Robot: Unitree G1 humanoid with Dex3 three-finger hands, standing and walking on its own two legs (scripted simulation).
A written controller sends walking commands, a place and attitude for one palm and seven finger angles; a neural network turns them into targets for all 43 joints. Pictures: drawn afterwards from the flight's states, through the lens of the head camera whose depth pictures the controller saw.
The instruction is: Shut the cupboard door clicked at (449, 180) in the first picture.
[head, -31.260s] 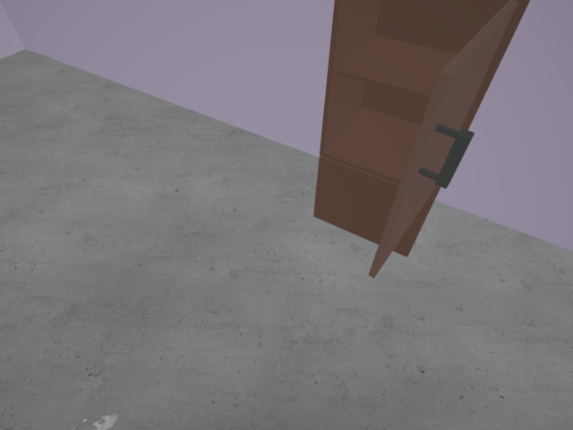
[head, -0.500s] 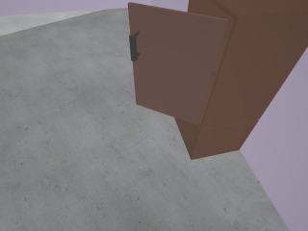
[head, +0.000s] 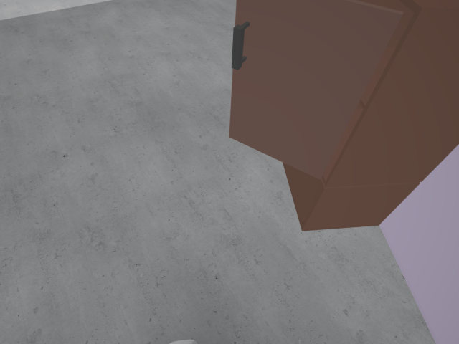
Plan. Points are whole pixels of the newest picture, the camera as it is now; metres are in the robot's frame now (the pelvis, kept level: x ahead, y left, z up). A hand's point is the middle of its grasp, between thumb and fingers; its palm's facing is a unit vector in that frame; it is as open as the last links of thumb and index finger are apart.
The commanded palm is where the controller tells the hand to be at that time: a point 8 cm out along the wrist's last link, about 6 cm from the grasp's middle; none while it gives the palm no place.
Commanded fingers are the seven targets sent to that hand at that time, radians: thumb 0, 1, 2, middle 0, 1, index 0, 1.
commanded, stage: walk to a spot facing it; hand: left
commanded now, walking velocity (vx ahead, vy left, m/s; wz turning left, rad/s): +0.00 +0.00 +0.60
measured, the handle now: (241, 45) +0.88 -0.01 +0.06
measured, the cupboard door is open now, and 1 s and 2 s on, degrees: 53 53 53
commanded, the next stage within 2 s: turn to face it in 1.82 s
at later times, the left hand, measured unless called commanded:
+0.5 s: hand out of the picture +0.03 +0.20 -0.14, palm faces +0.27 -0.90 -0.33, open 7.4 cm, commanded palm none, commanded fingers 0.00 0.90 0.90 -0.20 -0.30 -0.20 -0.30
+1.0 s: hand out of the picture -0.05 +0.19 -0.15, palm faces +0.60 -0.75 -0.29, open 7.4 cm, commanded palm none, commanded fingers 0.00 0.90 0.90 -0.20 -0.30 -0.20 -0.30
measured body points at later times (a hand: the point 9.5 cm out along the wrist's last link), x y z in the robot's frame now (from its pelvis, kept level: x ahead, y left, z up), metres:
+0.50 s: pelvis +0.00 -0.04 +0.01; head +0.05 -0.04 +0.46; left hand +0.02 +0.25 -0.11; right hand +0.14 -0.29 -0.14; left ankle +0.00 +0.07 -0.69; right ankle +0.02 -0.18 -0.73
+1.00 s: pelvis +0.02 -0.03 +0.01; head +0.07 +0.00 +0.45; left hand -0.09 +0.23 -0.13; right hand +0.25 -0.17 -0.14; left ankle -0.05 +0.09 -0.72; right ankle +0.10 -0.14 -0.70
